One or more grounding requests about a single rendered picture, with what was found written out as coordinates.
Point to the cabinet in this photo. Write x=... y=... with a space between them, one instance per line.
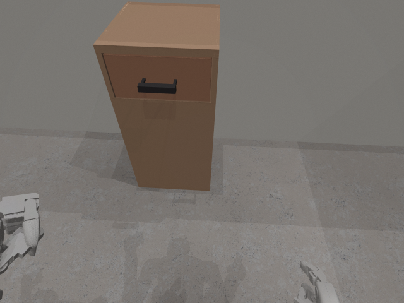
x=169 y=142

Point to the robot right hand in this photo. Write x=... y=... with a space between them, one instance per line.
x=324 y=291

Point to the robot left hand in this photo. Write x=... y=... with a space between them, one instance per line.
x=19 y=216

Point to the handle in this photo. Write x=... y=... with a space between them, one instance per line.
x=157 y=87

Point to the drawer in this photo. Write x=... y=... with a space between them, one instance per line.
x=193 y=75

